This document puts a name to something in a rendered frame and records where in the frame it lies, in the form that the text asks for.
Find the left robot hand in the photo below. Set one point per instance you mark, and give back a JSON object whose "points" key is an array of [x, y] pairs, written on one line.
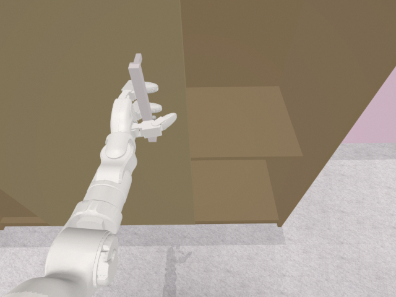
{"points": [[124, 114]]}

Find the left robot forearm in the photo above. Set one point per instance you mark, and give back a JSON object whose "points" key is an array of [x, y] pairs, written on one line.
{"points": [[103, 203]]}

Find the handle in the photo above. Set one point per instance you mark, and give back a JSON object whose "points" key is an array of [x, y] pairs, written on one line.
{"points": [[138, 82]]}

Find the left robot upper arm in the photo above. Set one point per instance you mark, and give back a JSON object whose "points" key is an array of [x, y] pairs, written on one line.
{"points": [[81, 261]]}

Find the wardrobe door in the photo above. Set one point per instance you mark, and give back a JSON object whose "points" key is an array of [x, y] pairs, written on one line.
{"points": [[9, 207], [62, 65]]}

